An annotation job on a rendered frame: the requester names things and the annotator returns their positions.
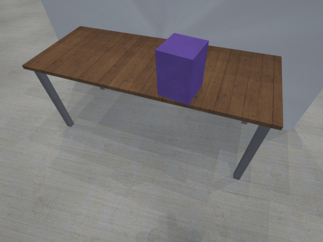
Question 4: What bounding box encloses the carton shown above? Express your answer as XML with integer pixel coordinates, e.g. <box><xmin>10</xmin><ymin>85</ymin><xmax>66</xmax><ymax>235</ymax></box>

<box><xmin>155</xmin><ymin>33</ymin><xmax>209</xmax><ymax>105</ymax></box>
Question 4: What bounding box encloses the table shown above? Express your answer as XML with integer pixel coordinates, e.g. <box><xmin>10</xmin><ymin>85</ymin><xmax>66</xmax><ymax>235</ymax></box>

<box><xmin>22</xmin><ymin>26</ymin><xmax>283</xmax><ymax>180</ymax></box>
